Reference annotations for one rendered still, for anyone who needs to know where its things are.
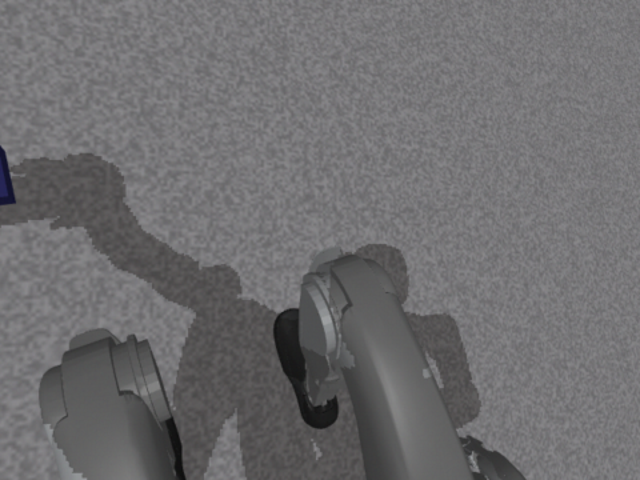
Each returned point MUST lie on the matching right robot foot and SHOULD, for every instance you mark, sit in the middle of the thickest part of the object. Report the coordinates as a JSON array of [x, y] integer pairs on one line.
[[286, 336]]

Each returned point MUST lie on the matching right robot hand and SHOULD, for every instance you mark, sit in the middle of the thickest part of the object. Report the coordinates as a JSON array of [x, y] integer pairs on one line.
[[492, 465]]

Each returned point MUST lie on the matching left robot foot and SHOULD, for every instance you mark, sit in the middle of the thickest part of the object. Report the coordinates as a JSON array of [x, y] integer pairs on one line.
[[177, 448]]

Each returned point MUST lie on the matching small box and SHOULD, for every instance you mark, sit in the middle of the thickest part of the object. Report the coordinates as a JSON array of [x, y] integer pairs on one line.
[[6, 188]]

